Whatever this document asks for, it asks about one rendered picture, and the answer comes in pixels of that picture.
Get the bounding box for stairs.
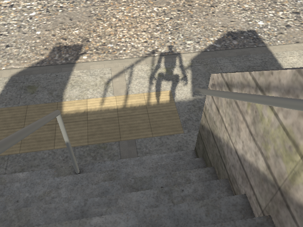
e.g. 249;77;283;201
0;149;276;227

